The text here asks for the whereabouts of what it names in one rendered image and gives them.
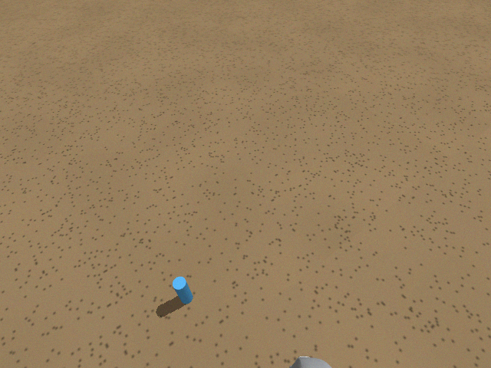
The can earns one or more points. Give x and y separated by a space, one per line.
182 289

